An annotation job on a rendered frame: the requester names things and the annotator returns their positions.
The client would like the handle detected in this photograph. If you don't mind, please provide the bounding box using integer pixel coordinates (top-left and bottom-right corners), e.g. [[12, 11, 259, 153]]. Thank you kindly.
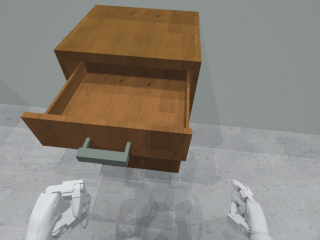
[[76, 137, 131, 167]]

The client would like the cabinet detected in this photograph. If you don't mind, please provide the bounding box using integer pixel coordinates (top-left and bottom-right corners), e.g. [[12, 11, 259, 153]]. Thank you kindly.
[[54, 5, 202, 173]]

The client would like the left robot hand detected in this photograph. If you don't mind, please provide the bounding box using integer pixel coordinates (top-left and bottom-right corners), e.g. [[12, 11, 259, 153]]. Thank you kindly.
[[25, 179, 92, 240]]

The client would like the right robot hand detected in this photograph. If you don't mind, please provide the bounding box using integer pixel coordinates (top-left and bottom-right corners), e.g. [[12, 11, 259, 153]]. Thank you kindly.
[[227, 179, 269, 240]]

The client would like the drawer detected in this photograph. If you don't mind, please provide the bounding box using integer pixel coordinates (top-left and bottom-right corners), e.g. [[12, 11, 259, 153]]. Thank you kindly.
[[21, 61, 193, 161]]

